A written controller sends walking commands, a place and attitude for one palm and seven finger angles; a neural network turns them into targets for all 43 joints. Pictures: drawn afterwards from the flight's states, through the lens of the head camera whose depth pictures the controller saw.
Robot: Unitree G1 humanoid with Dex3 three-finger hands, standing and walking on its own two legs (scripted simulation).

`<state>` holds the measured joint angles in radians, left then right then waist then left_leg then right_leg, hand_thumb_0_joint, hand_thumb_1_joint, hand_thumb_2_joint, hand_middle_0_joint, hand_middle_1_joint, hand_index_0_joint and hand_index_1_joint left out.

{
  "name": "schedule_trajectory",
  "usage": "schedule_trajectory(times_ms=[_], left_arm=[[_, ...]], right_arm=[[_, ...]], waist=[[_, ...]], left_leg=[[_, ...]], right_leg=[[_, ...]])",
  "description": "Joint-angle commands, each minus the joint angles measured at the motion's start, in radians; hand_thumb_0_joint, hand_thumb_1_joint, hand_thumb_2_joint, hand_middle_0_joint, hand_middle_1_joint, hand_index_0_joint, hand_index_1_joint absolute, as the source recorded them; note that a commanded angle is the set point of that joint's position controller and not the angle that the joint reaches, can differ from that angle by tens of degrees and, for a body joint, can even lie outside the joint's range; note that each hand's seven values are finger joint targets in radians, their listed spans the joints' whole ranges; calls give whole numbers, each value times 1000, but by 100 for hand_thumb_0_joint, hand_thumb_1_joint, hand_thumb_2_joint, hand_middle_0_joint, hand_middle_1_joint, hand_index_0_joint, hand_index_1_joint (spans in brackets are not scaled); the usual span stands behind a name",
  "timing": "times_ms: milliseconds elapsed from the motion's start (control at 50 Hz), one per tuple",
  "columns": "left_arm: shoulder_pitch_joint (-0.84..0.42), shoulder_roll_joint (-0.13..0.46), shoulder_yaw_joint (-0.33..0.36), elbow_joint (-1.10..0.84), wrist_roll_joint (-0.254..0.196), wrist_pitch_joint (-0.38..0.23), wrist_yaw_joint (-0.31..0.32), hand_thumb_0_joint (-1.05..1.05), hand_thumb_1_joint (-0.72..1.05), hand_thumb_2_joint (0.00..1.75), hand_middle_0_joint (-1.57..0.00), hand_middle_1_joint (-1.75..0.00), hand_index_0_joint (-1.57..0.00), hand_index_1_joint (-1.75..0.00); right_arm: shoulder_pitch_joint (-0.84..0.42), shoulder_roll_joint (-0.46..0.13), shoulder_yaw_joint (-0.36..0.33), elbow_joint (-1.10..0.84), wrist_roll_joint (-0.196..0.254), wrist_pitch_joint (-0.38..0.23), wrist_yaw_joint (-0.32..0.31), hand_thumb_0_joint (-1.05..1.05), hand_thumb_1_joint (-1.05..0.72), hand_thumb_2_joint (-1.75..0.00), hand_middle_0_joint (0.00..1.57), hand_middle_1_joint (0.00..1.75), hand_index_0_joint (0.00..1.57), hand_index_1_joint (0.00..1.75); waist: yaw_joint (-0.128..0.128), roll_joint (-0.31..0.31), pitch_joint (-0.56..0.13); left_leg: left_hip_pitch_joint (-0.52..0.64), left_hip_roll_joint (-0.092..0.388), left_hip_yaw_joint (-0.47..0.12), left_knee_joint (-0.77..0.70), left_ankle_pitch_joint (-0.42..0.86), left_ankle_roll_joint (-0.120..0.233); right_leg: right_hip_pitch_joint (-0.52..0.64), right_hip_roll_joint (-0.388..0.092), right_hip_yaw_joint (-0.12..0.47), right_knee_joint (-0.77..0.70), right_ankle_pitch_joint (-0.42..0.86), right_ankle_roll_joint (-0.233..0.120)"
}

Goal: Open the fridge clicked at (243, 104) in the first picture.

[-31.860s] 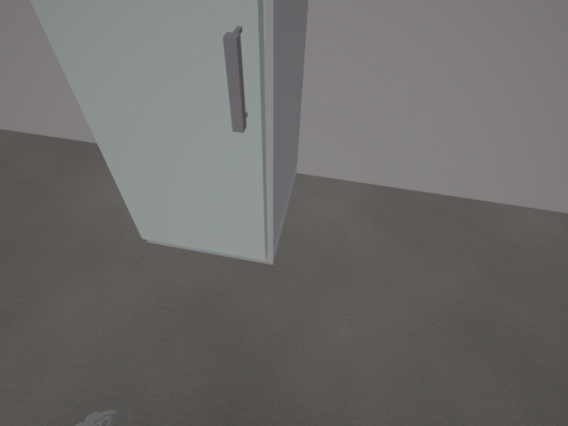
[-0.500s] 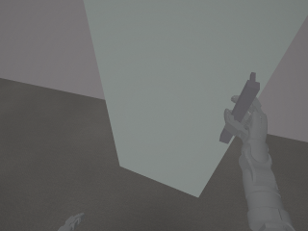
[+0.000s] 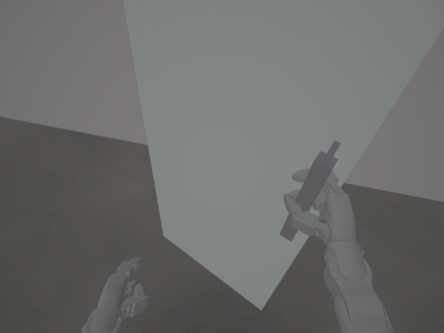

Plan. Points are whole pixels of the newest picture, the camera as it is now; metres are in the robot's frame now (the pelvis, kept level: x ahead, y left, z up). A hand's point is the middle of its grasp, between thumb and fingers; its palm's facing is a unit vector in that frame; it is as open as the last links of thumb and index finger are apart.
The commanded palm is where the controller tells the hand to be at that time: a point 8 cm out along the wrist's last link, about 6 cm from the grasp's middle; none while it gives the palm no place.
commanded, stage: walk backward, drawing the door open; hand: right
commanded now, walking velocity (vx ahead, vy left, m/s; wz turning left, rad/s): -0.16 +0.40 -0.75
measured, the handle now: (309, 194) +0.36 -0.12 +0.09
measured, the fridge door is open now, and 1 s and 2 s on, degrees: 25 56 86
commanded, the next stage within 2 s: stop walking and hold the door back in 1.68 s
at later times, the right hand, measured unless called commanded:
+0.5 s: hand (231, 264) +0.20 +0.01 +0.10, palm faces +0.00 +0.99 -0.12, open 6.7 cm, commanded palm +0.18 -0.03 +0.10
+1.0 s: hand (140, 289) +0.16 +0.13 +0.10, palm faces +0.38 +0.91 -0.13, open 7.0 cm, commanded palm +0.11 +0.10 +0.10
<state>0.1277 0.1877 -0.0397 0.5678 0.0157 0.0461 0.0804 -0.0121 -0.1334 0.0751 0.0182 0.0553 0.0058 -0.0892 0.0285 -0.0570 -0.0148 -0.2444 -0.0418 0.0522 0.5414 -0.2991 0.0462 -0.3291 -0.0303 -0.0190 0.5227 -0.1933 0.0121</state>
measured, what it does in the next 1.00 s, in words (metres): steps to the left, turning right: right foot, then left foot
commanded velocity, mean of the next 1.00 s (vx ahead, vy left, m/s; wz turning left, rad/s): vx -0.17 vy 0.40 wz -0.75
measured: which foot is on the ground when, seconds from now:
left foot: down 0.00-0.52, up 0.54-0.66, down 0.68-0.82, up 0.84-0.96, down 0.98-1.00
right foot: down 0.00-0.38, up 0.40-0.52, down 0.54-0.66, up 0.68-0.82, down 0.84-0.96, up 0.98-1.00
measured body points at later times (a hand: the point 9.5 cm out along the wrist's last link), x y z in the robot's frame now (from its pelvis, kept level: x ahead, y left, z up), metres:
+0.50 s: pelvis -0.05 +0.10 -0.01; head -0.03 +0.13 +0.44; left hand +0.14 +0.28 -0.13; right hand +0.20 -0.04 +0.11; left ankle -0.01 +0.08 -0.73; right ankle -0.02 -0.06 -0.69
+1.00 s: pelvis -0.03 +0.32 -0.03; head +0.02 +0.30 +0.42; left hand +0.26 +0.35 -0.12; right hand +0.13 +0.09 +0.11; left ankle +0.09 +0.38 -0.74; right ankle -0.11 +0.10 -0.72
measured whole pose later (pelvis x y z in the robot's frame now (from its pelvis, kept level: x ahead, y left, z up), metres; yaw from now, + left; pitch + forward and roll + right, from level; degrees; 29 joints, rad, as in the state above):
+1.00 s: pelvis -0.03 +0.32 -0.03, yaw -43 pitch -1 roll -1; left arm 0.09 0.19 0.01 0.60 0.00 -0.08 0.04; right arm 0.01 -0.12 0.34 -0.28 -0.02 -0.03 -0.01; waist 0.01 -0.03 0.14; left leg -0.42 0.06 0.03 0.76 -0.36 0.01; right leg -0.52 -0.10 0.09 0.82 -0.43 0.06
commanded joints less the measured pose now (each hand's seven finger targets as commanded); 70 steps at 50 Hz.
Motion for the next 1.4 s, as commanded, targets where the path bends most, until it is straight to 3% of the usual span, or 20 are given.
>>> schedule_trajectory(times_ms=[0,200,280,360,420,440,480,520,540,600,640,740,820,900,940,1100,1160,1240,1280,1380], left_arm=[[-81,115,59,-124,-3,-55,24,0,90,90,-20,-30,-20,-30],[-71,84,57,-88,6,-134,48,0,90,90,-20,-30,-20,-30],[-88,110,52,-92,45,-140,38,0,90,90,-20,-30,-20,-30],[-145,54,75,-75,-4,-135,18,0,90,90,-20,-30,-20,-30],[-24,48,63,2,-4,-193,16,0,90,90,-20,-30,-20,-30],[-25,44,73,4,-8,-220,20,0,90,90,-20,-30,-20,-30],[11,74,67,-4,2,-256,24,0,90,90,-20,-30,-20,-30],[-86,182,77,-82,53,-201,2,0,90,90,-20,-30,-20,-30],[-127,249,107,-110,6,-160,-12,0,90,90,-20,-30,-20,-30],[-197,112,59,-115,3,-194,-18,0,90,90,-20,-30,-20,-30],[-115,35,87,-104,-34,-200,-14,0,90,90,-20,-30,-20,-30],[-99,58,80,-110,-9,-217,7,0,90,90,-20,-30,-20,-30],[-88,193,97,-124,20,-177,-10,0,90,90,-20,-30,-20,-30],[-202,127,85,-127,-3,-170,-40,0,90,90,-20,-30,-20,-30],[-130,43,86,-123,-39,-177,-36,0,90,90,-20,-30,-20,-30],[-62,54,69,-106,2,-212,1,0,90,90,-20,-30,-20,-30],[-106,184,90,-144,28,-181,-17,0,90,90,-20,-30,-20,-30],[-187,141,84,-127,-4,-174,-43,0,90,90,-20,-30,-20,-30],[-112,63,84,-128,-38,-174,-45,0,90,90,-20,-30,-20,-30],[-113,41,68,-112,-1,-195,-8,0,90,90,-20,-30,-20,-30]], right_arm=[[-229,-71,2,-330,-26,-86,29,0,-90,-90,45,140,45,140],[-213,-7,102,-408,-34,-83,45,0,-90,-90,45,140,45,140],[-174,24,150,-448,-23,-117,60,0,-90,-90,45,140,45,140],[-161,-15,94,-528,-57,-114,30,0,-90,-90,45,140,45,140],[-185,23,161,-464,-96,-145,43,0,-90,-90,45,140,45,140],[-223,58,211,-459,-111,-162,61,0,-90,-90,45,140,45,140],[-242,84,256,-458,-93,-185,82,0,-90,-90,45,140,45,140],[-112,69,226,-373,-103,-184,75,0,-90,-90,45,140,45,140],[-111,4,95,-423,-66,-183,56,0,-90,-90,45,140,45,140],[-123,90,205,-551,-46,-158,68,0,-90,-90,45,140,45,140],[-250,25,175,-626,-86,-138,47,0,-90,-90,45,140,45,140],[-257,82,245,-565,-98,-132,70,0,-90,-90,45,140,45,140],[-222,92,271,-463,-121,-190,73,0,-90,-90,45,140,45,140],[-157,100,243,-585,-72,-170,65,0,-90,-90,45,140,45,140],[-204,55,235,-634,-81,-134,53,0,-90,-90,45,140,45,140],[-200,68,232,-590,-79,-157,68,0,-90,-90,45,140,45,140],[-167,46,210,-536,-107,-187,71,0,-90,-90,45,140,45,140],[-86,62,187,-591,-70,-151,60,0,-90,-90,45,140,45,140],[-141,9,160,-646,-77,-130,44,0,-90,-90,45,140,45,140],[-111,-30,100,-638,-77,-125,40,0,-90,-90,45,140,45,140]], waist=[[16,59,-248],[26,100,-126],[17,-216,-50],[-55,316,-171],[17,160,-108],[42,261,-81],[110,128,-117],[22,-186,-148],[-19,85,-194],[-51,-59,-87],[-11,390,-192],[20,304,-122],[39,-107,-176],[-48,-165,-138],[-25,302,-250],[40,245,-190],[22,-47,-151],[-45,-192,-61],[-34,256,-217],[-31,276,-157]], left_leg=[[-4,100,-47,-95,215,-38],[-81,202,15,-30,222,52],[-58,5,-94,320,-213,-74],[101,403,-340,-386,-374,138],[28,188,89,-275,145,-316],[0,135,188,-194,419,-169],[-218,98,181,310,614,-147],[-327,144,-272,961,-203,-130],[-240,147,-383,889,-241,-106],[171,51,-83,139,-209,-61],[-92,291,-243,-294,-423,89],[-63,300,11,38,279,115],[-433,122,-143,770,-216,-115],[84,87,-99,163,-165,-65],[81,248,-182,-234,-253,60],[-61,263,45,187,441,79],[-399,128,-162,661,-169,-104],[69,100,-91,158,-92,-77],[90,222,-132,-221,-140,22],[66,331,-65,-113,300,151]], right_leg=[[151,-115,123,-44,149,-61],[48,-58,11,222,-82,-13],[-195,-311,573,-275,-209,-156],[-321,34,-74,580,-325,55],[-162,-1,-120,546,-276,38],[-21,-9,-185,371,-295,26],[317,-75,-40,-102,-98,-53],[115,-662,880,-217,380,-290],[62,-602,711,-203,249,-225],[-385,-213,206,-99,-393,-39],[-155,77,-114,544,-403,62],[-62,-46,-82,394,-362,3],[247,-590,875,-262,157,-265],[-222,-243,257,-96,-270,-66],[-163,48,-74,376,-398,49],[125,-55,-67,96,-192,-17],[262,-613,753,-246,240,-273],[-202,-280,224,-118,-245,-89],[-106,19,-64,307,-390,23],[-130,-21,-93,592,-457,24]])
